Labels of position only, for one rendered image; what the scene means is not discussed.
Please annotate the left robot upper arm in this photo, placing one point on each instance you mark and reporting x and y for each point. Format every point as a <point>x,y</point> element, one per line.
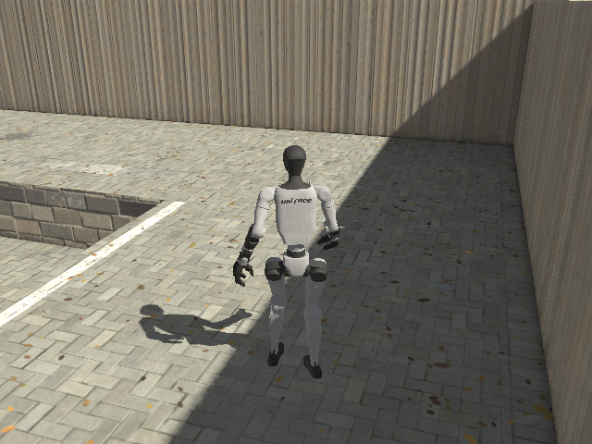
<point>265,196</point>

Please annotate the robot right forearm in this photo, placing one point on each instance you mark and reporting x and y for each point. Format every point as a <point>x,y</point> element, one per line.
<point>333,236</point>

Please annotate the robot left hand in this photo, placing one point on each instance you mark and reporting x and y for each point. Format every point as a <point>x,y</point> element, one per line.
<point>237,272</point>

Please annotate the robot right shin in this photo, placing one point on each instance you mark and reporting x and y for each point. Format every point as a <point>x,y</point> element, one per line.
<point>313,335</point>

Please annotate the right robot upper arm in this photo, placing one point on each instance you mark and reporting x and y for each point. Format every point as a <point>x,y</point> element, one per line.
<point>325,196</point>

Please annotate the robot right hand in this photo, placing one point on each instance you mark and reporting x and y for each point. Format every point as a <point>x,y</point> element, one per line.
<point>330,245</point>

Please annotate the robot head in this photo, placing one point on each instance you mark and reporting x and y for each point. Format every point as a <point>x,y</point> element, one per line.
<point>294,158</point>

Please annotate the robot left forearm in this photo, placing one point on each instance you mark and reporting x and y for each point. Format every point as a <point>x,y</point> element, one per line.
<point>247,248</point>

